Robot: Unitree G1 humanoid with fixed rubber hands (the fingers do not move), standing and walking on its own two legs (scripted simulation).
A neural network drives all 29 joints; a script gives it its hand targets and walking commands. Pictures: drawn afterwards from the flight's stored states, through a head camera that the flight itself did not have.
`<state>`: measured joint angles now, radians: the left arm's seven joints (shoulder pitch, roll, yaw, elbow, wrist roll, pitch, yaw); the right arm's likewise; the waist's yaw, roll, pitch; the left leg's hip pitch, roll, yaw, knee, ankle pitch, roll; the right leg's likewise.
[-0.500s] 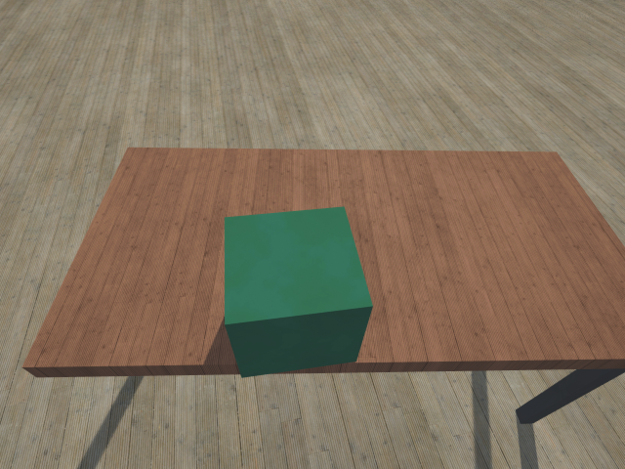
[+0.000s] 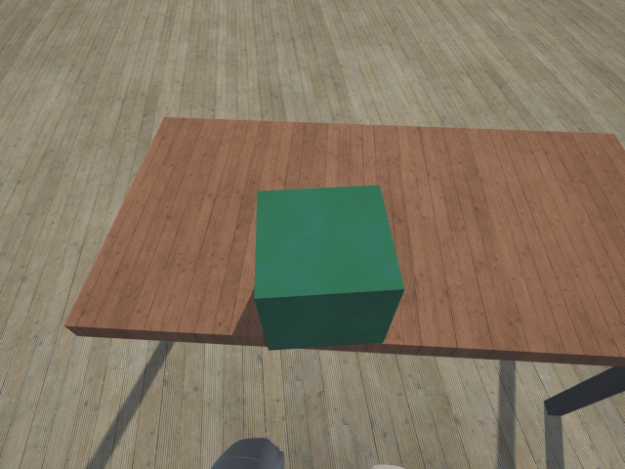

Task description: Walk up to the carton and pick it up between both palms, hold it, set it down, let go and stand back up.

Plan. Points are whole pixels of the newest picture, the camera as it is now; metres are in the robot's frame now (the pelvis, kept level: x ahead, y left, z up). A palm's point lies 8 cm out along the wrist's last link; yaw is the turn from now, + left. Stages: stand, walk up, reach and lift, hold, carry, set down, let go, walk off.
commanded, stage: walk up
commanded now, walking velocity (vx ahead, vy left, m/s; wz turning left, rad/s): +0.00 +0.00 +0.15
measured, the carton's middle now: (322, 269) +0.42 -0.01 -0.09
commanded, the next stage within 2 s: none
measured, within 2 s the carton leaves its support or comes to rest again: neither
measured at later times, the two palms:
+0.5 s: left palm out of the picture -0.02 +0.26 -0.15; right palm out of the picture -0.04 -0.13 -0.15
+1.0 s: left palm out of the picture -0.04 +0.25 -0.15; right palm out of the picture -0.04 -0.16 -0.14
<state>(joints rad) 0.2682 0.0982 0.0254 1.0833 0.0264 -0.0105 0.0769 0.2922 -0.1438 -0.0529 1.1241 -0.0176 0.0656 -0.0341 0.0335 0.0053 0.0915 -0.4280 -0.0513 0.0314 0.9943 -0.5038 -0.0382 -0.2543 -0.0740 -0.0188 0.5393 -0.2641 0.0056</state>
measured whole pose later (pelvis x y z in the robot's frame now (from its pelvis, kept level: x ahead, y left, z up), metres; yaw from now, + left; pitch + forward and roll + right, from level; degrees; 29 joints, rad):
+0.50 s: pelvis +0.00 +0.06 +0.00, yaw -2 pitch -1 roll +0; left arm 0.28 0.10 0.00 1.16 0.00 0.02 0.04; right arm 0.33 -0.09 0.02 1.13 -0.01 -0.02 -0.04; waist 0.00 -0.01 0.04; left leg -0.14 -0.03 0.07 0.45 -0.29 0.05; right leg -0.16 -0.02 -0.03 0.46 -0.27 0.00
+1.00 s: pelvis -0.01 +0.05 +0.00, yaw -1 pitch -1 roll +1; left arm 0.30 0.12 0.01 1.17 0.01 0.01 0.04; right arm 0.32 -0.09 0.00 1.14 -0.01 -0.02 -0.06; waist 0.00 -0.03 0.04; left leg -0.15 -0.02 0.05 0.44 -0.27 0.03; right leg -0.19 -0.03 -0.04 0.46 -0.23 -0.01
